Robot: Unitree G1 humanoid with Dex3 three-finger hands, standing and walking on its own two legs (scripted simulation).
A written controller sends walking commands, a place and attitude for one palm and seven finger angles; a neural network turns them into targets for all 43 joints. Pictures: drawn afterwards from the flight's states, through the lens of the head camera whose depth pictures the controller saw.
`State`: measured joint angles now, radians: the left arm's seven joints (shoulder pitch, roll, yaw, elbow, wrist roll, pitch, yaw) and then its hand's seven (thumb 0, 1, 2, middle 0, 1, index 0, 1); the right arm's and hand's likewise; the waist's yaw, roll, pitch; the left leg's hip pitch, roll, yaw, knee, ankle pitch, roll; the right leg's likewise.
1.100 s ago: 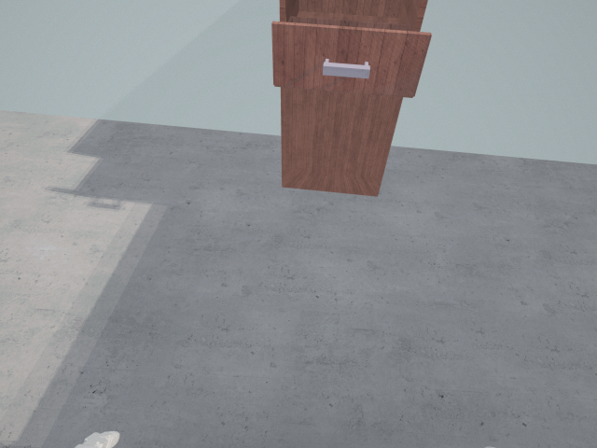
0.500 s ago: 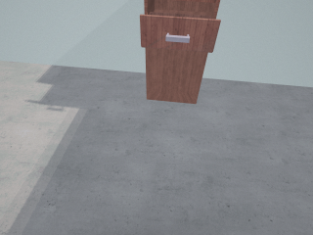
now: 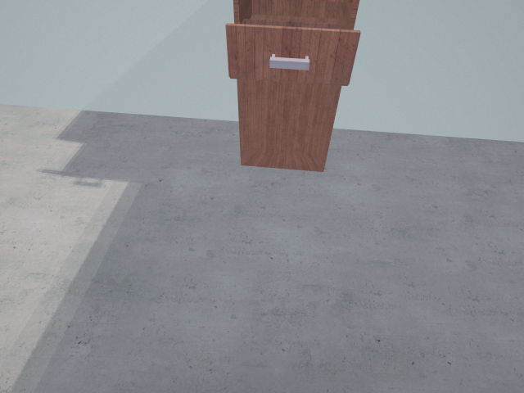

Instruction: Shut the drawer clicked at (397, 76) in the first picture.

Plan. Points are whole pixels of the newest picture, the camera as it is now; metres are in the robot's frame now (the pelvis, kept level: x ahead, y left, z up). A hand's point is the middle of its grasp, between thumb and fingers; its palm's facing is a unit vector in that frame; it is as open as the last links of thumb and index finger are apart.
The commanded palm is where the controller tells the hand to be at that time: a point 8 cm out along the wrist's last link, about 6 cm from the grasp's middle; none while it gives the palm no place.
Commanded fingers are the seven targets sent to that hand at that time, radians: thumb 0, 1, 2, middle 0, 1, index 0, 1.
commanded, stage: look at it before walking up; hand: left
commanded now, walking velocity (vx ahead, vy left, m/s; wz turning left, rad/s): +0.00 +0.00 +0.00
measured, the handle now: (289, 60) +1.12 -0.03 +0.01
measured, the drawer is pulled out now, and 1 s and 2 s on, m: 0.30 0.30 0.30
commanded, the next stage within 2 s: walk to a spot facing it in 0.34 s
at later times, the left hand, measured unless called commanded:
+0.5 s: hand out of the picture +0.08 +0.25 -0.16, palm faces -0.02 -0.94 -0.33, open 7.4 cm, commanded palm none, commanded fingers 0.00 0.90 0.90 -0.20 -0.30 -0.20 -0.30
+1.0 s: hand out of the picture +0.15 +0.13 -0.18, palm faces -0.14 -0.97 -0.19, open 7.4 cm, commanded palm none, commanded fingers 0.00 0.90 0.90 -0.20 -0.30 -0.20 -0.30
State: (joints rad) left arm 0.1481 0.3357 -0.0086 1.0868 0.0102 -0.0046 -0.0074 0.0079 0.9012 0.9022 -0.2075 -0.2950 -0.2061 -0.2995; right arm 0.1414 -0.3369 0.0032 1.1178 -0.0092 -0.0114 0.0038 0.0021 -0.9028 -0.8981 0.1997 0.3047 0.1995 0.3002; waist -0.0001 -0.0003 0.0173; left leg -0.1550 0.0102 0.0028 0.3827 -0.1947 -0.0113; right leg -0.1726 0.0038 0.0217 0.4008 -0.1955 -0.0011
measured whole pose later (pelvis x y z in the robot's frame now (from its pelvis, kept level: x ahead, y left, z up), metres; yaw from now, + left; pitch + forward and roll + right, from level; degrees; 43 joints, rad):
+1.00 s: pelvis +0.13 -0.05 -0.01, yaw -13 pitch -1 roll +0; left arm 0.36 0.17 0.04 1.02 0.02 -0.05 -0.01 0.01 0.90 0.90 -0.20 -0.29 -0.20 -0.30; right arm 0.26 -0.22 -0.05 1.08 -0.02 0.00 0.01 0.01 -0.91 -0.90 0.20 0.30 0.20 0.30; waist 0.03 0.01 0.05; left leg -0.47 0.11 0.08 1.16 -0.36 -0.02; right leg -0.23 0.03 -0.05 0.53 -0.30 -0.05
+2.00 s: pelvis +0.50 -0.13 -0.03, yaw -40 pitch -1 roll +0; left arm 0.11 0.18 0.05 0.93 0.00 -0.03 -0.01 0.00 0.91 0.90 -0.20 -0.29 -0.20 -0.30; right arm 0.38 -0.13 -0.04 1.06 0.00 0.01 -0.02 0.01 -0.91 -0.90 0.20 0.30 0.20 0.30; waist -0.04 0.00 0.12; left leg -0.36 0.15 0.10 1.35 -0.48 -0.05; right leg -0.39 0.05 -0.14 0.65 -0.25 -0.12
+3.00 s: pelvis +0.53 -0.17 +0.00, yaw -11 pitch -1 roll +1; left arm 0.21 0.17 0.04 0.90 0.01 0.02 0.02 0.01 0.90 0.90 -0.21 -0.29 -0.20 -0.30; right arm 0.22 -0.27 -0.10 0.94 -0.02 0.08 0.02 0.00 -0.91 -0.90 0.20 0.30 0.20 0.30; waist -0.02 0.06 0.03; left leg -0.52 -0.03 -0.04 1.11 -0.38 -0.04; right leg -0.21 -0.06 -0.08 0.50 -0.27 0.00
